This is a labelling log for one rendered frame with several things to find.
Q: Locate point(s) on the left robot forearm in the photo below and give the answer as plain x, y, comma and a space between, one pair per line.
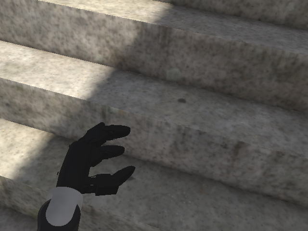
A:
61, 211

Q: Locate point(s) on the robot left hand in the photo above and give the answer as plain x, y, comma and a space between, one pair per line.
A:
87, 152

